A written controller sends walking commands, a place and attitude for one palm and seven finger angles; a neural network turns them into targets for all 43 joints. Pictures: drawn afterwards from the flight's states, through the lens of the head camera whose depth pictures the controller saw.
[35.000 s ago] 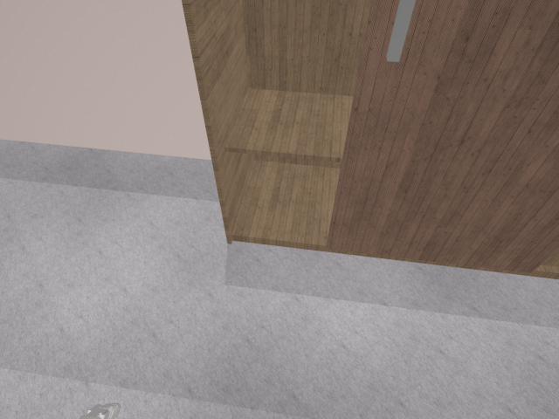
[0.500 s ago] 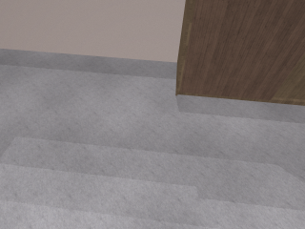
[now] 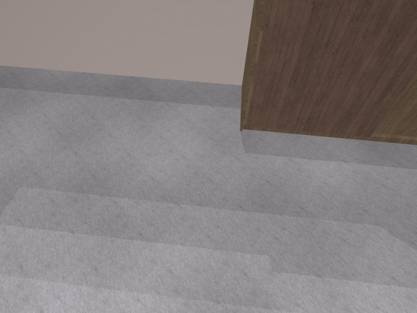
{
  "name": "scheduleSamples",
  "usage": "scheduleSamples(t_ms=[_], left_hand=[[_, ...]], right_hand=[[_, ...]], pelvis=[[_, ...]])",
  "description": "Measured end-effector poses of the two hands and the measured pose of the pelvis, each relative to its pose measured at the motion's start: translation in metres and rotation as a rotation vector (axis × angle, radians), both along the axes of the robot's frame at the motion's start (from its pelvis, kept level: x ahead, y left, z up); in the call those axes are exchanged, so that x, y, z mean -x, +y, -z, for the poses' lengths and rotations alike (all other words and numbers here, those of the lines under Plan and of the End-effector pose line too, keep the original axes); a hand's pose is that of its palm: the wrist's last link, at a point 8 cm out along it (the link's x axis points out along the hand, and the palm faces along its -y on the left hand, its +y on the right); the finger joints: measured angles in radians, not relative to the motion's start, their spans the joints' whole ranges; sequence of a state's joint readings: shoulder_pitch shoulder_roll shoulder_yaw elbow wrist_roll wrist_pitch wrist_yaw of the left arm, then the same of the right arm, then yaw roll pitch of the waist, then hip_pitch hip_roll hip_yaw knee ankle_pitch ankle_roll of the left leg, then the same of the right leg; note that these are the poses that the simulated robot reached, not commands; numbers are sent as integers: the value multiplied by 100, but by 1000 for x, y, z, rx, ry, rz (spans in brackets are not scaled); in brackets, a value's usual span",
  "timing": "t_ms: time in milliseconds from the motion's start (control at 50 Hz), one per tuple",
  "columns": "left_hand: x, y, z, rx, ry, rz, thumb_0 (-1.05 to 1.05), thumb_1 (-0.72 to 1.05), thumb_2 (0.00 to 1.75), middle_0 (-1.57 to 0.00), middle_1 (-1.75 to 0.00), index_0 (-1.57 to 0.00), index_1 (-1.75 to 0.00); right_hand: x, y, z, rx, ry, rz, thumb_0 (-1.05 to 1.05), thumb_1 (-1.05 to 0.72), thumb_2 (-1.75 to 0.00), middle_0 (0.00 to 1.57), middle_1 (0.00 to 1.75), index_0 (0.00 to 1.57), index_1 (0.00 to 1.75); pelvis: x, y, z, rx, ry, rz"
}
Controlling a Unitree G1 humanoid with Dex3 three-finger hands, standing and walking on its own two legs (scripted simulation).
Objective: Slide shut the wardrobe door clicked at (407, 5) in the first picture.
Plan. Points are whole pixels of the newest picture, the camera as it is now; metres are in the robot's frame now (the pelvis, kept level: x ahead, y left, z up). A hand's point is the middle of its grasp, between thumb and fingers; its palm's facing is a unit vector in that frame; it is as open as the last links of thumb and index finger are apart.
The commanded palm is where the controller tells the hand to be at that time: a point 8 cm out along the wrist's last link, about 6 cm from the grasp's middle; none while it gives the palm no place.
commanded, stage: look to check the result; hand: right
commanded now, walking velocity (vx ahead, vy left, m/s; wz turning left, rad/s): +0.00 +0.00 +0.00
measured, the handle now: out of the picture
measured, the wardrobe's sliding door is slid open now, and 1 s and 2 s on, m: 0.02 0.02 0.02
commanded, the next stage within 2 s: stand and wait in 1.74 s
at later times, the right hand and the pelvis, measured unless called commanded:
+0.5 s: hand out of the picture +0.09 -0.23 -0.16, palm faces -0.04 +0.94 -0.34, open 7.4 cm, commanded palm none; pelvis +0.01 +0.01 +0.00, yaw +0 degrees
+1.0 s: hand out of the picture +0.09 -0.22 -0.16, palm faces -0.04 +0.94 -0.34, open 7.4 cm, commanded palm none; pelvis +0.01 +0.02 +0.00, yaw +0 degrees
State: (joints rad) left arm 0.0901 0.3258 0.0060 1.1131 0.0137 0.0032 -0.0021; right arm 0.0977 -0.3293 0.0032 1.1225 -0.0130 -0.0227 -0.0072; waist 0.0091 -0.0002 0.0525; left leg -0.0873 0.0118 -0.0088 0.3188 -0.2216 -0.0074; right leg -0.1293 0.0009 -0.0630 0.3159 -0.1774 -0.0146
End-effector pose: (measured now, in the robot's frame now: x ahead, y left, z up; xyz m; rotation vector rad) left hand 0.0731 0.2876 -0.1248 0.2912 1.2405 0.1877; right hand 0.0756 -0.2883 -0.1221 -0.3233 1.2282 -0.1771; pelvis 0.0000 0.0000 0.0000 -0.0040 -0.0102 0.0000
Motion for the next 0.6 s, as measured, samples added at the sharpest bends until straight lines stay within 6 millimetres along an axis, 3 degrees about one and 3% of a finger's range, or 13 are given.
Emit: scheduleSamples(t_ms=[260,600], left_hand=[[-8,8,0,0,0,4,0,91,90,-20,-30,-20,-30],[-2,14,3,8,26,-8,0,91,90,-20,-30,-20,-30]], right_hand=[[-7,7,-1,4,-4,-2,0,-90,-90,20,30,21,30],[-9,19,0,-1,6,0,0,-90,-90,20,30,21,30]], pelvis=[[-7,8,0,1,0,1],[-12,17,0,2,0,0]])
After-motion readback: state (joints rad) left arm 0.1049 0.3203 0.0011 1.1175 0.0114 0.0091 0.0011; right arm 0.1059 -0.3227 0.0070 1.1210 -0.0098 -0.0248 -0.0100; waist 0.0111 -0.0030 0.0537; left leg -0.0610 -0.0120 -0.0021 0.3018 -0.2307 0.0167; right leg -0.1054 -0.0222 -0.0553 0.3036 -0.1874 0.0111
